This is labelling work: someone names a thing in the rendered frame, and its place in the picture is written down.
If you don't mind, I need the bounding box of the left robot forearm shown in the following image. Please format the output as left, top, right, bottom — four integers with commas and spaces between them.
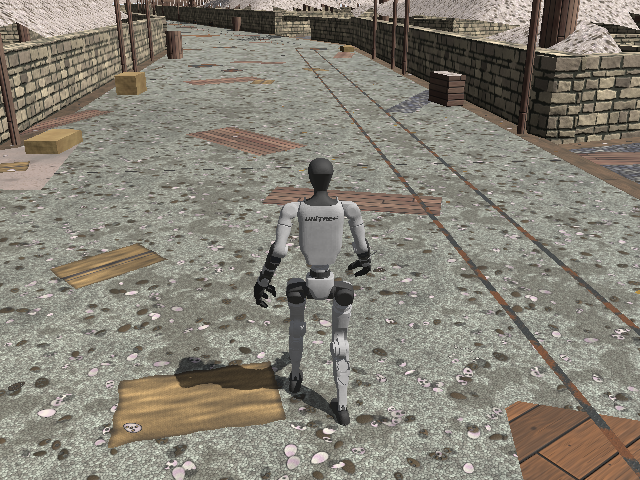
257, 242, 281, 287

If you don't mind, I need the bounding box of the robot left foot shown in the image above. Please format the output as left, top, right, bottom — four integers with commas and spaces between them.
289, 369, 303, 393

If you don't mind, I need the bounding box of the right robot upper arm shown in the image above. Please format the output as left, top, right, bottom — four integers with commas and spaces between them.
341, 201, 368, 254

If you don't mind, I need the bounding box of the robot torso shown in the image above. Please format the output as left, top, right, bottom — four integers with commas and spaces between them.
297, 196, 344, 300

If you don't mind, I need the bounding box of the robot left hand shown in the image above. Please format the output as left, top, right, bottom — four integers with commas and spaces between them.
254, 282, 276, 308

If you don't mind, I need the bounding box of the left robot upper arm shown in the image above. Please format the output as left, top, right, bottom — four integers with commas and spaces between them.
272, 201, 300, 258

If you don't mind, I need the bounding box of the robot right hand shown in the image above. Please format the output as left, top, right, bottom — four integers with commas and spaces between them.
348, 260, 371, 277

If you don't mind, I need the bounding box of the right robot forearm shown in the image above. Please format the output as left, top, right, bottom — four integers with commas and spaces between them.
357, 238, 371, 267

